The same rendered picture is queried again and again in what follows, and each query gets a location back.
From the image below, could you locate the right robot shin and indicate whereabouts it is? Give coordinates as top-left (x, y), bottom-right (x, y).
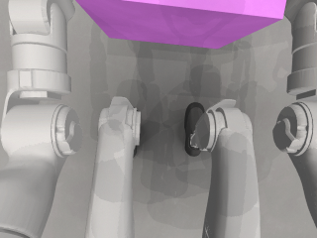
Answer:
top-left (190, 99), bottom-right (253, 152)

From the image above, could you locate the left robot forearm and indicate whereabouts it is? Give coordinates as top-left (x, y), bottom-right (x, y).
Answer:
top-left (0, 0), bottom-right (75, 150)

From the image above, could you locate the robot right upper arm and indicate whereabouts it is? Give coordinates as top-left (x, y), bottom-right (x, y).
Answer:
top-left (272, 101), bottom-right (317, 228)

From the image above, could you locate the right robot forearm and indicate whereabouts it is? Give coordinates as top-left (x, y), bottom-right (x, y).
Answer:
top-left (283, 0), bottom-right (317, 102)

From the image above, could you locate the robot right thigh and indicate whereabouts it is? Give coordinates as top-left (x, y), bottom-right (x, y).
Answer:
top-left (200, 107), bottom-right (261, 238)

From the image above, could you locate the carton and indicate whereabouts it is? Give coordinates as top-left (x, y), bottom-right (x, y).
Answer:
top-left (75, 0), bottom-right (286, 50)

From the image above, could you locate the robot left upper arm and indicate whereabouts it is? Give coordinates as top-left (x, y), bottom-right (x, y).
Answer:
top-left (0, 104), bottom-right (83, 238)

